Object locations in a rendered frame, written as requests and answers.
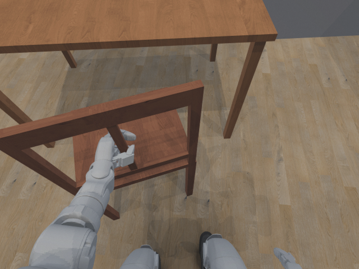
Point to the chair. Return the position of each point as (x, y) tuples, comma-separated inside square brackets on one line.
[(161, 144)]

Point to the left robot forearm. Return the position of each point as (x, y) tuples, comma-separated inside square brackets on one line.
[(90, 202)]

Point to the left robot upper arm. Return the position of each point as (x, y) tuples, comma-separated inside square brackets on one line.
[(65, 247)]

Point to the right robot thigh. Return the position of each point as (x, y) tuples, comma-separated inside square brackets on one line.
[(219, 253)]

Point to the table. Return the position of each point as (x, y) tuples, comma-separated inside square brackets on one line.
[(64, 25)]

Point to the right robot foot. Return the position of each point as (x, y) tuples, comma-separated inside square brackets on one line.
[(203, 239)]

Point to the robot right hand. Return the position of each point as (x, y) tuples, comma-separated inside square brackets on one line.
[(286, 259)]

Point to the robot left hand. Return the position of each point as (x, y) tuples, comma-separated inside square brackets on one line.
[(106, 150)]

